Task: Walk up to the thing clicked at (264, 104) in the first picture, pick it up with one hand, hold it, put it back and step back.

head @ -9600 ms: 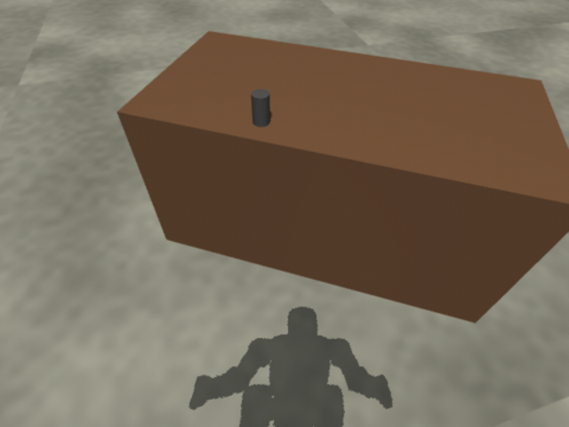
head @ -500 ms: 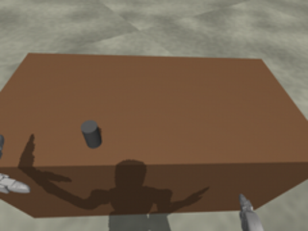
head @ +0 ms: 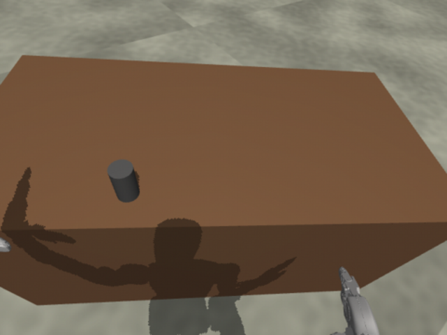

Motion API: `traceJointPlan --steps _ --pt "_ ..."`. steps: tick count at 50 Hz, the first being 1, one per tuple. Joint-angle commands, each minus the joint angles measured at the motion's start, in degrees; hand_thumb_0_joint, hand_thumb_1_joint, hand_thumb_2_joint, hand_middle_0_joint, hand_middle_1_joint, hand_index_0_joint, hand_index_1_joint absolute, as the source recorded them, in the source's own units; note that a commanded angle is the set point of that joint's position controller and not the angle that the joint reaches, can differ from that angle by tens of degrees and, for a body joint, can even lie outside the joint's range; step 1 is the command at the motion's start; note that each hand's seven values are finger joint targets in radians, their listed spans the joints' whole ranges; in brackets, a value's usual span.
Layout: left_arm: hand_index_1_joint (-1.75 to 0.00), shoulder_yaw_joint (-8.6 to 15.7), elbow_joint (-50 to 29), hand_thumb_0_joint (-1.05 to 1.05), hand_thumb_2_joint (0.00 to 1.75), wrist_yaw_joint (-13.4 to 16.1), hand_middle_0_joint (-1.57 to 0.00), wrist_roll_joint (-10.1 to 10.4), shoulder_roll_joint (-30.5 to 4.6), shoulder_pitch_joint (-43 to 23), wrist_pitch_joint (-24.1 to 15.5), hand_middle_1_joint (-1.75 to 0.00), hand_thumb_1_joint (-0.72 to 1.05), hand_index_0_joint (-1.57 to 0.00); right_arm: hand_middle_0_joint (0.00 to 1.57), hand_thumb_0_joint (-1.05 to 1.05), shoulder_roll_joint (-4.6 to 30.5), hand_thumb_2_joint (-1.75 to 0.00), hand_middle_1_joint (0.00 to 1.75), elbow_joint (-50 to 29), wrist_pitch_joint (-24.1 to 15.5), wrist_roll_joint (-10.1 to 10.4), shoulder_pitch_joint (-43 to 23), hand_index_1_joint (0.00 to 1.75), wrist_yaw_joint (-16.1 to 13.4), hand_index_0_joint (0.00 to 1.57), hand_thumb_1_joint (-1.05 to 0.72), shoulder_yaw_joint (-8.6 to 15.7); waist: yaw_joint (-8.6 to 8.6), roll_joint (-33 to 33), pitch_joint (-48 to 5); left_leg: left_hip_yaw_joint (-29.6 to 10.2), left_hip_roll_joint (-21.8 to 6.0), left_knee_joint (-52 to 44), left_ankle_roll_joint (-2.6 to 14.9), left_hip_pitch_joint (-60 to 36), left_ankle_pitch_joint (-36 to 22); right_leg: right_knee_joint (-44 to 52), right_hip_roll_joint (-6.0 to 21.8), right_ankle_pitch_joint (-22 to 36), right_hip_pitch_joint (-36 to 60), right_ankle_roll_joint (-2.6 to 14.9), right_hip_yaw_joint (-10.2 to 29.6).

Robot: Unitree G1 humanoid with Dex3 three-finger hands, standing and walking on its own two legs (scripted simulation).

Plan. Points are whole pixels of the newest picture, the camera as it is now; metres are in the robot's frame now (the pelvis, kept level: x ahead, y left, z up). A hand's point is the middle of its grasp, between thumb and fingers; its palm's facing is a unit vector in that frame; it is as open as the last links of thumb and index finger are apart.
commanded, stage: go down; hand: left
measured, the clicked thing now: (124, 181) +0.45 +0.20 -0.05
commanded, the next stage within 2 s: approach in 1.82 s
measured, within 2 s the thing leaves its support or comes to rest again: neither
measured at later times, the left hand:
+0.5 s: hand out of the picture +0.35 +0.37 +0.08, palm faces +0.17 -0.99 +0.00, open 17.7 cm
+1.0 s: hand out of the picture +0.37 +0.39 +0.09, palm faces +0.16 -0.99 +0.00, open 17.6 cm
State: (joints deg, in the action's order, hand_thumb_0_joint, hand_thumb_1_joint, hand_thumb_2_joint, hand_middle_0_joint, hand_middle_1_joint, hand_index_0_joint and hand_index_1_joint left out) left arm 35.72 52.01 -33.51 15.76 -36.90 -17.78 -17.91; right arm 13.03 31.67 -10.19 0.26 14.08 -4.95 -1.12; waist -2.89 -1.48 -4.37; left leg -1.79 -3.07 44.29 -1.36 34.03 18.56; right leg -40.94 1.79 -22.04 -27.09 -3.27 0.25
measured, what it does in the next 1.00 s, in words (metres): stands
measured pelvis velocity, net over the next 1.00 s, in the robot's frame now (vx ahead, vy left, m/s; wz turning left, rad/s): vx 0.01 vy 0.01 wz -0.02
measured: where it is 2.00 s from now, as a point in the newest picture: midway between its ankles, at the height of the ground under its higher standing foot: outside the picture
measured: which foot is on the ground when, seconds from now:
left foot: down 0.00-1.00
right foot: down 0.00-1.00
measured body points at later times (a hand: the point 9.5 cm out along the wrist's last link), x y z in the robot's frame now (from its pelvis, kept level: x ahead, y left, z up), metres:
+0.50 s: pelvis +0.01 +0.01 -0.02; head +0.06 +0.04 +0.43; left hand +0.34 +0.43 +0.08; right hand +0.16 -0.24 -0.06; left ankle +0.04 +0.13 -0.71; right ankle -0.02 -0.16 -0.71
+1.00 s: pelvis +0.01 +0.01 -0.03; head +0.07 +0.05 +0.42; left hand +0.36 +0.44 +0.09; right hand +0.16 -0.24 -0.06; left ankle +0.04 +0.13 -0.71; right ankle -0.02 -0.16 -0.71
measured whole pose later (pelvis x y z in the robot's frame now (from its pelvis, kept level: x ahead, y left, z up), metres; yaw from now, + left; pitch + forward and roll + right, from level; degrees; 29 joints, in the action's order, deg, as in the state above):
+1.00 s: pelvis +0.01 +0.01 -0.03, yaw -1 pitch +15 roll -4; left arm 39.8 56.4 -37.1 13.6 -46.6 -28.1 -11.1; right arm 14.8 20.8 -13.1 0.0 19.1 -6.0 -4.0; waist -4.7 -1.0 -7.8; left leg -2.6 -3.8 56.1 -0.9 47.1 24.1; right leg -50.8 0.8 -26.7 -39.1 -3.8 0.3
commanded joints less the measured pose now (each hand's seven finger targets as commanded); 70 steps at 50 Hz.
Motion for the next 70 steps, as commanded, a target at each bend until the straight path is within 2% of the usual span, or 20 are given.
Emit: traceJointPlan --steps 1,2,4,9,12,15,20,23,26,31,35,38,40,49,51,53,56,61,67,70 --pt "-0.05 5.05 -8.51 0.00 0.07 -1.21 -0.04 2.25 -22.54 -16.82 -3.36 -0.04 -0.55 -0.04 0.05 0.00 10.56 -0.06 0.05 -12.66 -4.40 -0.02 -4.56 0.05 -1.28 0.05 0.52 4.05 0.16 7.44 -14.73 1.34 2.19 -5.34 1.44 -12.39 -7.15 4.35 -2.13 9.33 -1.89 3.04 -2.48" --pt "-0.05 4.84 -8.94 0.00 0.07 -1.59 -0.04 2.18 -22.90 -18.03 -3.35 -0.05 -0.57 -0.04 0.05 0.00 9.15 -0.06 0.05 -12.41 -4.43 0.03 -3.79 0.05 -1.32 0.05 0.52 2.49 0.17 8.20 -14.81 1.33 2.23 -4.99 1.48 -12.24 -6.97 4.13 -2.10 9.10 -2.72 3.05 -2.35" --pt "-0.06 5.41 -8.19 0.00 0.08 -2.12 -0.04 2.29 -23.97 -18.43 -3.10 -0.05 -0.57 -0.04 0.05 0.00 10.26 -0.06 0.05 -12.68 -4.64 -0.09 -3.02 0.05 -1.62 0.05 0.52 3.33 0.26 8.61 -16.69 1.04 2.11 -4.08 1.39 -12.40 -9.17 3.01 -2.19 10.53 -2.88 3.14 -2.40" --pt "-0.06 4.87 -8.12 0.00 0.08 -2.70 -0.04 1.68 -24.74 -19.28 -1.87 -0.04 -0.58 -0.04 0.05 0.00 8.62 -0.06 0.05 -14.16 -5.18 -0.20 1.00 0.05 -1.47 0.05 0.53 0.98 0.24 11.83 -17.61 1.21 2.00 -2.89 1.05 -12.82 -9.10 1.90 -2.41 9.42 -5.53 3.24 -2.53" --pt "-0.06 6.06 -8.86 0.00 0.09 -2.09 -0.04 1.85 -25.64 -18.98 -0.80 -0.05 -0.58 -0.03 0.05 0.00 10.04 -0.06 0.05 -14.49 -5.27 -0.24 3.53 0.05 -1.48 0.05 0.53 2.79 0.23 12.47 -19.20 1.09 1.78 -1.77 0.95 -12.91 -12.15 1.03 -2.60 10.94 -5.97 3.23 -2.80" --pt "-0.06 5.42 -11.10 0.00 0.09 -1.99 -0.05 1.48 -25.16 -19.55 -0.01 -0.04 -0.58 -0.04 0.05 0.00 10.65 -0.06 0.05 -14.22 -5.47 -0.33 4.95 0.05 -1.07 0.05 0.53 3.14 0.30 14.18 -19.82 0.41 0.92 -1.01 0.69 -14.56 -17.55 -0.22 -2.96 12.52 -7.60 3.35 -3.31" --pt "-0.06 5.97 -12.07 0.00 0.08 -1.41 -0.05 0.81 -25.70 -21.58 0.41 -0.05 -0.60 -0.04 0.05 0.00 10.99 -0.06 0.05 -15.30 -5.74 -0.38 2.24 0.05 -1.26 0.05 0.52 4.31 -0.10 12.54 -19.79 0.58 1.07 0.31 1.07 -13.15 -16.62 -0.98 -2.72 13.19 -7.82 3.09 -2.98" --pt "-0.06 5.52 -11.08 0.00 0.08 -1.44 -0.05 0.60 -25.66 -22.90 0.59 -0.05 -0.60 -0.04 0.05 0.00 9.36 -0.06 0.05 -15.87 -5.74 -0.34 1.75 0.05 -1.19 0.05 0.52 2.36 -0.21 12.15 -19.70 0.51 1.03 0.85 1.27 -12.33 -15.50 -1.47 -2.77 12.26 -8.55 3.07 -2.99" --pt "-0.06 5.51 -9.20 0.00 0.09 -1.78 -0.04 0.53 -26.05 -22.33 0.97 -0.05 -0.61 -0.04 0.05 0.00 10.13 -0.06 0.05 -17.12 -5.67 -0.21 2.60 0.05 -1.36 0.05 0.53 2.83 -1.04 10.80 -18.54 0.68 1.34 0.74 1.38 -10.86 -11.73 -1.65 -2.75 10.71 -8.94 2.97 -2.91" --pt "-0.06 6.73 -8.33 0.00 0.08 -2.52 -0.05 0.58 -28.80 -23.23 1.70 -0.05 -0.61 -0.04 0.05 0.00 10.90 -0.06 0.05 -17.48 -5.49 -0.37 6.23 0.05 -1.24 0.05 0.53 3.16 -0.81 11.14 -19.34 0.55 1.50 1.81 1.46 -9.66 -10.75 -2.53 -2.73 9.91 -10.30 2.91 -3.02" --pt "-0.07 6.51 -9.44 0.00 0.09 -2.67 -0.05 0.65 -29.40 -25.60 1.70 -0.06 -0.59 -0.04 0.05 0.00 10.82 -0.06 0.05 -19.10 -5.93 -0.19 4.38 0.05 -1.22 0.05 0.53 2.83 -0.65 11.72 -19.11 0.97 1.67 2.27 1.46 -8.68 -8.83 -3.01 -2.68 8.33 -11.04 3.07 -2.71" --pt "-0.06 7.92 -9.22 0.00 0.09 -2.29 -0.05 0.08 -32.25 -26.65 1.90 -0.05 -0.59 -0.04 0.05 0.00 10.76 -0.06 0.05 -20.19 -5.95 -0.10 2.83 0.05 -1.35 0.05 0.53 2.72 0.14 12.25 -20.34 0.95 1.93 2.84 1.50 -7.18 -8.03 -3.36 -2.48 7.70 -10.56 3.18 -2.39" --pt "-0.07 6.76 -9.19 0.00 0.10 -2.64 -0.04 -0.29 -31.50 -27.40 2.10 -0.06 -0.58 -0.04 0.05 0.00 10.62 -0.06 0.05 -19.50 -5.98 -0.12 2.78 0.05 -1.63 0.05 0.54 2.39 -0.20 13.75 -20.58 0.47 1.54 2.36 1.16 -7.77 -6.99 -3.89 -2.76 6.40 -11.87 3.43 -2.68" --pt "-0.06 7.35 -6.99 0.00 0.09 -3.59 -0.05 -0.20 -32.57 -26.24 4.00 -0.05 -0.59 -0.04 0.05 0.00 10.60 -0.06 0.05 -18.59 -5.92 -0.40 6.12 0.05 -2.09 0.05 0.53 1.72 -0.44 14.52 -22.51 -0.20 0.74 4.10 1.03 -10.68 -15.20 -4.99 -3.28 9.96 -13.09 3.27 -3.45" --pt "-0.06 8.05 -8.04 0.00 0.09 -3.57 -0.05 -0.22 -33.78 -26.00 4.42 -0.05 -0.58 -0.04 0.05 0.00 11.90 -0.06 0.05 -18.99 -5.66 -0.41 6.75 0.05 -2.32 0.05 0.53 2.96 -0.47 13.43 -23.49 0.05 1.01 4.79 1.28 -10.76 -17.05 -4.91 -3.09 12.10 -12.16 3.08 -3.27" --pt "-0.06 7.16 -7.55 0.00 0.09 -3.74 -0.05 -0.49 -32.15 -24.57 5.09 -0.05 -0.59 -0.04 0.05 0.00 10.45 -0.06 0.05 -19.67 -5.86 -0.36 6.96 0.05 -1.96 0.05 0.53 1.54 -0.17 13.35 -23.52 0.23 1.07 4.95 1.33 -11.00 -18.41 -5.11 -3.08 13.22 -11.77 3.00 -3.34" --pt "-0.06 6.73 -6.46 0.00 0.08 -3.96 -0.05 -0.23 -30.38 -23.12 5.57 -0.05 -0.60 -0.04 0.05 0.00 11.20 -0.06 0.05 -19.73 -5.79 -0.35 7.03 0.05 -1.92 0.05 0.53 2.46 -0.32 12.29 -22.50 -0.45 0.52 4.77 1.27 -10.87 -19.77 -5.52 -3.41 12.61 -12.76 3.09 -3.84" --pt "-0.06 7.10 -11.38 0.00 0.08 -3.59 -0.05 -0.11 -31.53 -26.16 4.88 -0.05 -0.61 -0.04 0.05 0.00 10.38 -0.06 0.05 -21.55 -5.83 -0.30 4.20 0.05 -1.86 0.05 0.53 1.46 0.31 13.08 -23.12 0.06 1.01 5.01 1.44 -10.44 -18.55 -5.37 -3.00 13.19 -11.38 2.92 -3.24" --pt "-0.06 8.22 -7.78 0.00 0.08 -2.78 -0.04 -0.50 -33.04 -26.09 4.71 -0.06 -0.58 -0.04 0.05 0.00 12.14 -0.06 0.05 -19.59 -5.47 -0.24 6.07 0.05 -2.41 0.05 0.53 3.81 -0.70 11.14 -18.79 0.33 1.59 4.21 1.60 -6.57 -10.18 -4.97 -2.95 8.61 -13.15 2.91 -2.82" --pt "-0.07 7.56 -7.85 0.00 0.08 -3.14 -0.05 -0.68 -32.29 -25.97 4.61 -0.06 -0.60 -0.05 0.05 0.00 10.00 -0.06 0.05 -20.05 -5.40 -0.25 7.17 0.05 -2.04 0.05 0.53 1.91 -0.64 11.68 -19.33 0.87 1.98 4.53 1.81 -6.12 -9.80 -4.86 -2.74 8.89 -13.27 3.00 -2.71"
